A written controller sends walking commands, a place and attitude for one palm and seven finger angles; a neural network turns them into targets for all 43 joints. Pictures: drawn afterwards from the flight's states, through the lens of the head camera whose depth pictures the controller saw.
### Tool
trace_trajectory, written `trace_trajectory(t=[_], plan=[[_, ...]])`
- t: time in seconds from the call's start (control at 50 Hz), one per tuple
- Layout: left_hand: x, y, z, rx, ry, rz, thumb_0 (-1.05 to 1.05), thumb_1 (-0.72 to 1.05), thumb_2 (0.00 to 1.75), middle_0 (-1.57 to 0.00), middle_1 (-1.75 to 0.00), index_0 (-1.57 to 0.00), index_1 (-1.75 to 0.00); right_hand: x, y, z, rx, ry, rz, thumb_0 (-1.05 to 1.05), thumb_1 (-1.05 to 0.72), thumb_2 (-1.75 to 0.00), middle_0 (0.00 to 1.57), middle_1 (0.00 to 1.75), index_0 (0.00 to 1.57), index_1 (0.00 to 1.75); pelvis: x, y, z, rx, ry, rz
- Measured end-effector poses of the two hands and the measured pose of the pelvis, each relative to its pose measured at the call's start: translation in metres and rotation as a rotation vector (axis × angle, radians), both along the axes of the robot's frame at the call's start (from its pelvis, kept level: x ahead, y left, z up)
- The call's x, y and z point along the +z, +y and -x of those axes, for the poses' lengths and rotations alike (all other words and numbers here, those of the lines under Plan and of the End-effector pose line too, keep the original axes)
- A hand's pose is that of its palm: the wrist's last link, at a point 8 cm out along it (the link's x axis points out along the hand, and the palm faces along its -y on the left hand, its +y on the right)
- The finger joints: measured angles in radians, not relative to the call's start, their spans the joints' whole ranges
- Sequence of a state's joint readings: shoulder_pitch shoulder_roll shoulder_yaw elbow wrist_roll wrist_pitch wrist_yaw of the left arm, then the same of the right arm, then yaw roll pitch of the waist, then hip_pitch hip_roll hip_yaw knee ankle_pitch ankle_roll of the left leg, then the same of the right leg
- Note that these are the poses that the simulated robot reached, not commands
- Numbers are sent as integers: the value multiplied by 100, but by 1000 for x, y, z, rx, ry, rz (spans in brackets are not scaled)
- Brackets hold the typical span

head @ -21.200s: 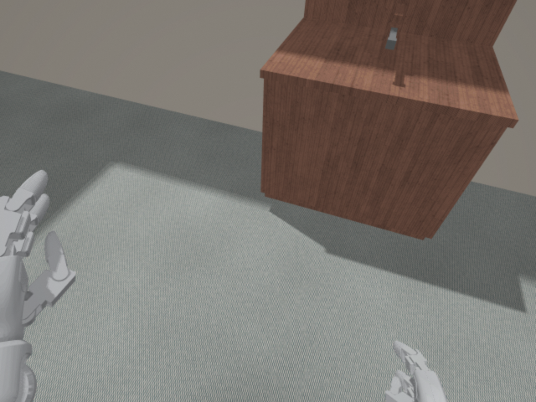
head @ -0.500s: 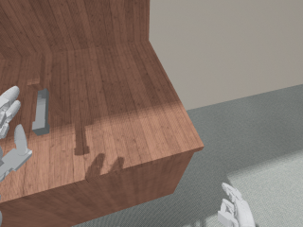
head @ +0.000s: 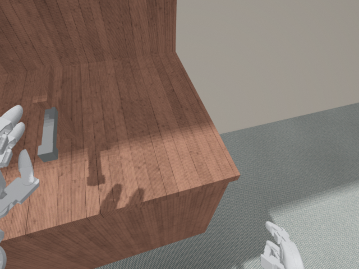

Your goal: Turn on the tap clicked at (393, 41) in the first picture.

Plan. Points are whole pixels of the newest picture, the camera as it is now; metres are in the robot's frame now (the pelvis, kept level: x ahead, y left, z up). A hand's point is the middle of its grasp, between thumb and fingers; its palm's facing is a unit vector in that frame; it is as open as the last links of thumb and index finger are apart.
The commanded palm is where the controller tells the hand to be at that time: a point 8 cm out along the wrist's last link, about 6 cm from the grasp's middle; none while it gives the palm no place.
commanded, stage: shuffle to correct the standing spot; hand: left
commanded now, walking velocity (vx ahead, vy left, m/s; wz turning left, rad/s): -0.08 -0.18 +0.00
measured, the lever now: (48, 152) +0.32 +0.30 +0.08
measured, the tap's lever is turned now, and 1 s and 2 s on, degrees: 0 0 0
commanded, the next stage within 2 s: come to a stop and stand still in 1.20 s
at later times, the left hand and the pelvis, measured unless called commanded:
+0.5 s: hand (32, 186) +0.21 +0.24 +0.17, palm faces +0.33 -0.85 -0.40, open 7.4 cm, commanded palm +0.16 +0.28 +0.18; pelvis +0.00 +0.00 +0.00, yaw +0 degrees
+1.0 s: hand (36, 184) +0.21 +0.23 +0.17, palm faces +0.31 -0.85 -0.42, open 7.4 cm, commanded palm +0.16 +0.27 +0.18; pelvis +0.00 -0.01 +0.00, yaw +0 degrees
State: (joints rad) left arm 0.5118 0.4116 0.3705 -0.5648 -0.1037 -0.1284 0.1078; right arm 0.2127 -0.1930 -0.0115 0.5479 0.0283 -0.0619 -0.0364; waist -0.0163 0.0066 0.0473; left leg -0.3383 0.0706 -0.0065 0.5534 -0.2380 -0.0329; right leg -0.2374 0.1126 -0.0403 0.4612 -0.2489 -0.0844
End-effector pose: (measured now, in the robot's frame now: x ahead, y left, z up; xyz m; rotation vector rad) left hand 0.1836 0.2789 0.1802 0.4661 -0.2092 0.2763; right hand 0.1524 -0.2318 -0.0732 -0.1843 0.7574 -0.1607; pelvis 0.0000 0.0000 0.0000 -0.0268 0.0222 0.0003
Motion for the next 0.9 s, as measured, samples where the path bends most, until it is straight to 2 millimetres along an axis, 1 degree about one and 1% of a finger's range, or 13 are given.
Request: trace_trajectory(t=[0.24,0.42,0.52,0.66,0.8,0.9], plan=[[7,-1,5,-2,2,-31,1,89,90,-21,-30,-21,-30,-1,1,-4,5,-6,-7,2,-91,-90,20,30,21,30,0,-1,1,1,-1,0],[2,-2,11,21,0,0,1,89,90,-21,-30,-21,-30,-1,0,-3,9,-19,-11,2,-91,-90,20,30,21,30,-1,-2,3,4,-6,-1],[4,-2,10,20,-17,9,1,89,90,-21,-30,-21,-30,-1,0,0,10,-11,-6,2,-91,-90,20,30,21,30,-1,-2,2,5,-7,-4],[9,-6,5,-2,-17,-33,1,89,90,-21,-30,-21,-30,-2,0,0,8,-10,-17,2,-91,-90,20,30,21,30,0,-4,5,-11,-2,-3],[4,-15,6,-22,14,-28,1,89,90,-21,-30,-21,-30,-5,-6,4,-4,-15,-29,2,-91,-90,20,30,21,30,-3,-9,7,-12,0,-2],[2,-15,9,-22,9,-13,1,89,90,-21,-30,-21,-30,-7,-13,10,-22,4,-9,2,-91,-90,20,30,21,30,-4,-8,4,-8,-5,-5]])
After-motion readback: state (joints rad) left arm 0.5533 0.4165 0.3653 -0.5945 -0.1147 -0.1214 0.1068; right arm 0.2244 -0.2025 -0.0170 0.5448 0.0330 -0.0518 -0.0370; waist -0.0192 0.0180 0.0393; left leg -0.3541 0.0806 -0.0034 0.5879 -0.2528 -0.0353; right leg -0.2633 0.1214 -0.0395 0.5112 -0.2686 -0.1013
